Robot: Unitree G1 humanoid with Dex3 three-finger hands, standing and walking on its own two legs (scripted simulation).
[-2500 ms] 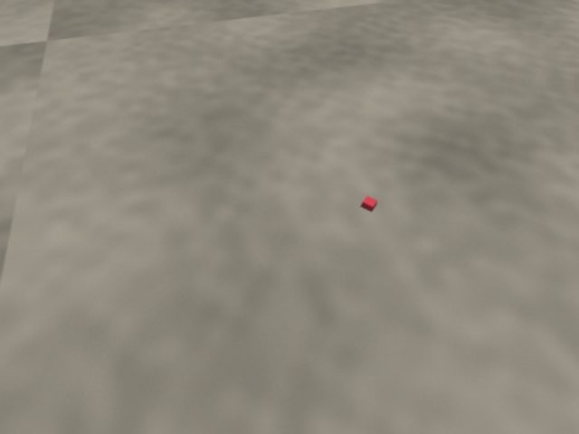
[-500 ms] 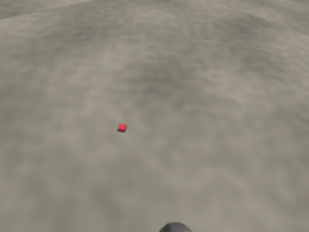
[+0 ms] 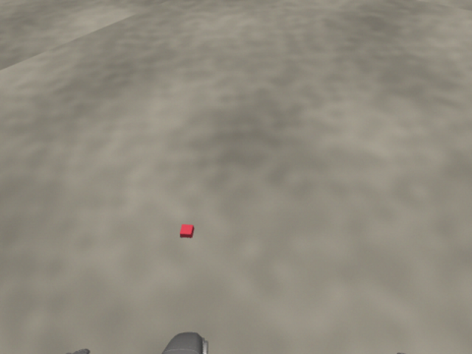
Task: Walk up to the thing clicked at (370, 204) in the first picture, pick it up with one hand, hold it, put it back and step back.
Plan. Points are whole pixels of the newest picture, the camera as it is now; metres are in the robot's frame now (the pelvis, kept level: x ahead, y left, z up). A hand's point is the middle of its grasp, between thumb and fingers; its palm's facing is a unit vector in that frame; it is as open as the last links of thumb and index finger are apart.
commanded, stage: walk up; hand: left
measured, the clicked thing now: (187, 230) +0.74 +0.30 -0.76
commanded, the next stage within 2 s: none
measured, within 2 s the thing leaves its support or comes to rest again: neither
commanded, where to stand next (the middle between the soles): +0.37 +0.06 m, yaw +1 degrees
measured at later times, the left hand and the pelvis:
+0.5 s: hand (85, 310) +0.22 +0.33 -0.14, palm faces -0.05 -0.93 -0.36, open 7.4 cm; pelvis +0.16 +0.05 +0.00, yaw +0 degrees
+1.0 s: hand (111, 256) +0.33 +0.30 -0.12, palm faces +0.01 -0.90 -0.44, open 7.4 cm; pelvis +0.26 +0.03 -0.01, yaw +2 degrees
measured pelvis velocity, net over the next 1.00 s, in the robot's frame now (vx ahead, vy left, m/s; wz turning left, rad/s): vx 0.26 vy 0.03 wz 0.03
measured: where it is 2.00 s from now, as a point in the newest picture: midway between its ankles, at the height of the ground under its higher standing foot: (234, 331)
